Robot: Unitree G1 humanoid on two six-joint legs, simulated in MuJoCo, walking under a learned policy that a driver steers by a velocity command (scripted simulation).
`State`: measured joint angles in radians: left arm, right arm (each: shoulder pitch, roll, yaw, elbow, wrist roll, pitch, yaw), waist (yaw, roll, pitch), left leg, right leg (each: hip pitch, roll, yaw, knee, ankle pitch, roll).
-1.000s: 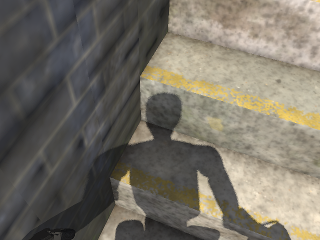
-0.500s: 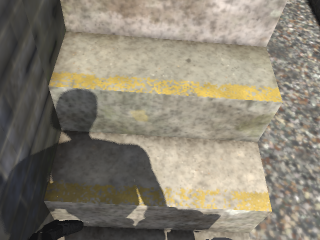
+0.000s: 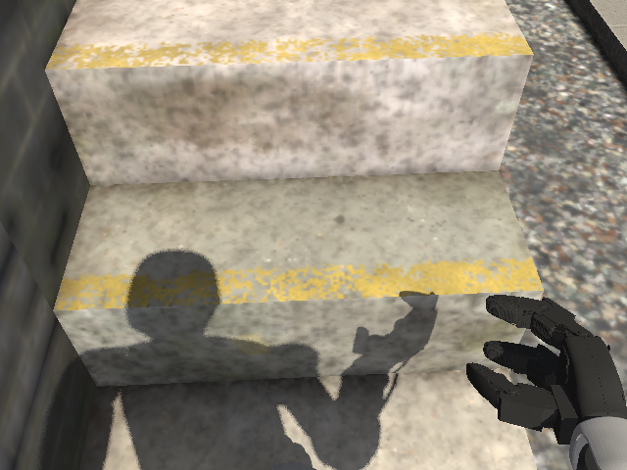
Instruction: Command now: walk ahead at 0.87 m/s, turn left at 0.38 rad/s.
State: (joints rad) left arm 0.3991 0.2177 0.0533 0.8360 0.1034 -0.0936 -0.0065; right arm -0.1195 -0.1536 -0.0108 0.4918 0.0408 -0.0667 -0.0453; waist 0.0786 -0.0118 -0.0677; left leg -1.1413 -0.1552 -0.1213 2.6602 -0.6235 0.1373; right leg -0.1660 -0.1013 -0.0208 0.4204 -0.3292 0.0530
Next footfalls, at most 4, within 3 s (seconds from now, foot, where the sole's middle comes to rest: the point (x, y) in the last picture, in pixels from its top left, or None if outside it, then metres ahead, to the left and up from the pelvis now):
0.12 left None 0.14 0.18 -0.57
0.92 right None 0.19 -0.19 -0.57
1.42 left None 0.35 0.11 -0.37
1.98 right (339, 236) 0.62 0.05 -0.16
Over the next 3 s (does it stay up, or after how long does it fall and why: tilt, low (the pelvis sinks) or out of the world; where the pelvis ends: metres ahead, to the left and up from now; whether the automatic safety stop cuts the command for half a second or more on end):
stays up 0.47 0.09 0.56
